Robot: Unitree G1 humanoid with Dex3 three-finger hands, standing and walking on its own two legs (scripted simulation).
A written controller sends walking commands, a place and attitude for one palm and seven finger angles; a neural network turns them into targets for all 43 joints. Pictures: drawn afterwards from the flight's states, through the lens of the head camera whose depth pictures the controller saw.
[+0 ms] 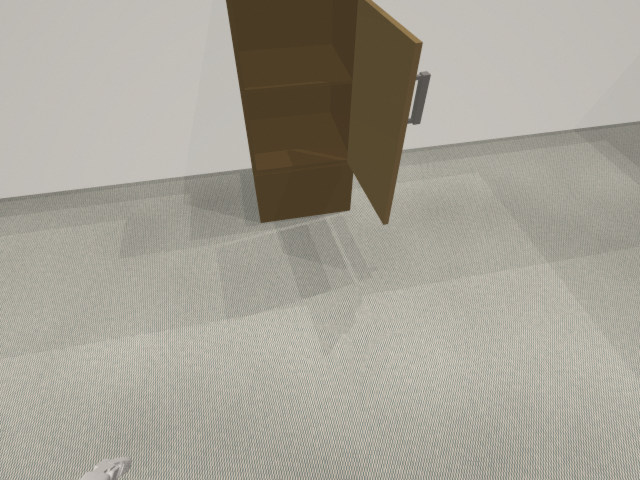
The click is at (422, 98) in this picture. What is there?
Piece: cupboard door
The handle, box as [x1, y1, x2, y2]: [407, 71, 430, 124]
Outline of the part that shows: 427,71 420,72 416,76 418,83 411,117 408,119 407,123 411,122 415,124 419,123 430,76 430,74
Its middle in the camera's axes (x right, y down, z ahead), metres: +0.25 -0.37 +1.04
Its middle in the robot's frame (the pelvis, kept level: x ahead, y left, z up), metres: +1.04 -0.19 -0.04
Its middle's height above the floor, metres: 0.73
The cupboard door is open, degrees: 95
